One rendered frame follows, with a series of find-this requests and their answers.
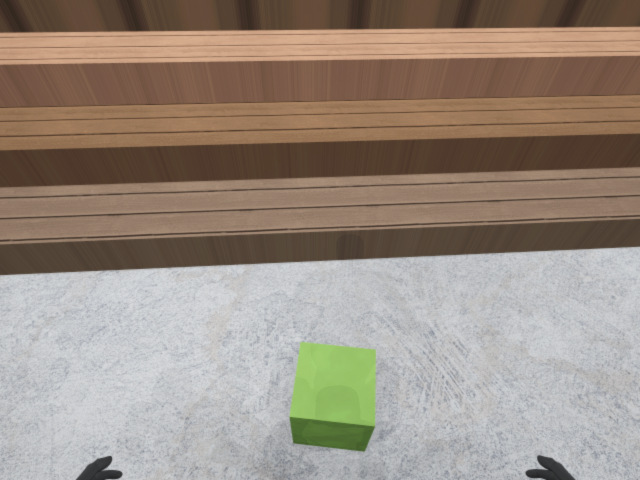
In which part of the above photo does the robot right hand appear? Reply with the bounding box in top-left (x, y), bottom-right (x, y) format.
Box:
top-left (526, 455), bottom-right (575, 480)

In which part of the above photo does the robot left hand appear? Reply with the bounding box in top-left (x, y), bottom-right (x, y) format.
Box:
top-left (76, 456), bottom-right (123, 480)

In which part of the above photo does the carton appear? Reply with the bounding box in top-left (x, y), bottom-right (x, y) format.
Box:
top-left (289, 342), bottom-right (376, 452)

